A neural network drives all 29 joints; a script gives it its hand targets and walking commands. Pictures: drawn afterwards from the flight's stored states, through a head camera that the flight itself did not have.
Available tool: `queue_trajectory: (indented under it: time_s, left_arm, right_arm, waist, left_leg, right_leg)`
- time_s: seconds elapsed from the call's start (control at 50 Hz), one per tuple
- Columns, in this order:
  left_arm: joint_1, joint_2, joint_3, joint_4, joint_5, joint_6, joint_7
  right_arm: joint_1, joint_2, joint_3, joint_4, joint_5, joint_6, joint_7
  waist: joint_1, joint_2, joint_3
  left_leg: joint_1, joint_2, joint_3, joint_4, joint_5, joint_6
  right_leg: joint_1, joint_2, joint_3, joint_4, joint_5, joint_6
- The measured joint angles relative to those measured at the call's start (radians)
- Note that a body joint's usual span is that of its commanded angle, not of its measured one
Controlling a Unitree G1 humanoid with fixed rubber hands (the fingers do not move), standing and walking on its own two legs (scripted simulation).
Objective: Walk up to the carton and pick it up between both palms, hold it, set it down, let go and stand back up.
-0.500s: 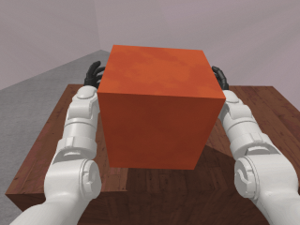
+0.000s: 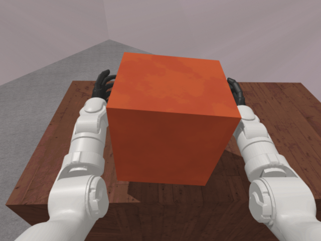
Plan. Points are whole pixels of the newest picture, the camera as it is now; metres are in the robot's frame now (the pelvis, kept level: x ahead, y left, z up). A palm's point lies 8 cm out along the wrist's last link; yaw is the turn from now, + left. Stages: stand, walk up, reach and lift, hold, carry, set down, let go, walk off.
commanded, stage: set down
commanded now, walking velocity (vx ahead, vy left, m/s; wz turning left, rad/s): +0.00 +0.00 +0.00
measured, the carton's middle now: (166, 122) +0.41 +0.01 +0.10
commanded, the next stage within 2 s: none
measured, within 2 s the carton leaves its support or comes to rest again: rests again in 0.68 s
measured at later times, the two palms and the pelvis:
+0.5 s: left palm (107, 108) +0.42 +0.16 +0.15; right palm (239, 116) +0.40 -0.18 +0.14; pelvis +0.00 +0.00 +0.00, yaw -1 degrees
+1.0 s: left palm (103, 114) +0.41 +0.17 +0.13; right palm (236, 119) +0.39 -0.17 +0.13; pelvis -0.01 +0.00 +0.00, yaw -1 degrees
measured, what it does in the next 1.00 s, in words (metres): stands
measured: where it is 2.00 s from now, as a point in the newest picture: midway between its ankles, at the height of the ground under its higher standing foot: outside the picture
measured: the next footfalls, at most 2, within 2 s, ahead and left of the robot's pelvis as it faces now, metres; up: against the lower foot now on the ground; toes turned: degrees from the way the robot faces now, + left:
none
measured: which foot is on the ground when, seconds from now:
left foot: down 0.00-1.00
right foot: down 0.00-1.00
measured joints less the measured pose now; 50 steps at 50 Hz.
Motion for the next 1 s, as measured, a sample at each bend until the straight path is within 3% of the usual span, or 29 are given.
queue_trajectory:
  time_s: [0.22, 0.46, 0.64, 1.0]
  left_arm:
    - [0.041, -0.016, -0.017, -0.022, 0.001, -0.026, 0.008]
    - [0.062, -0.040, 0.012, -0.013, 0.013, -0.065, 0.000]
    - [0.063, -0.039, 0.032, 0.017, 0.027, -0.097, -0.021]
    - [0.059, -0.057, 0.049, 0.038, 0.063, -0.136, -0.019]
  right_arm:
    - [0.043, 0.006, -0.017, -0.031, -0.024, -0.020, 0.017]
    - [0.078, 0.010, -0.022, -0.059, -0.054, -0.036, 0.024]
    - [0.080, 0.035, -0.074, -0.053, -0.115, -0.063, 0.043]
    - [0.081, 0.060, -0.190, -0.028, -0.196, -0.130, 0.091]
  waist:
    - [-0.008, 0.000, -0.003]
    - [0.004, 0.010, 0.006]
    - [0.007, 0.005, 0.020]
    - [0.023, -0.014, 0.038]
  left_leg:
    - [-0.011, 0.004, 0.004, 0.008, -0.008, -0.002]
    - [-0.002, 0.006, 0.021, -0.005, -0.001, -0.002]
    - [0.002, 0.000, 0.020, -0.020, 0.014, 0.001]
    - [0.006, -0.002, 0.038, -0.017, 0.015, 0.006]
  right_leg:
    - [-0.009, 0.002, -0.005, 0.002, -0.004, -0.002]
    - [-0.017, 0.000, 0.003, 0.017, -0.008, -0.002]
    - [-0.020, -0.008, -0.005, 0.021, -0.005, 0.000]
    - [-0.019, -0.015, -0.003, 0.025, -0.003, 0.006]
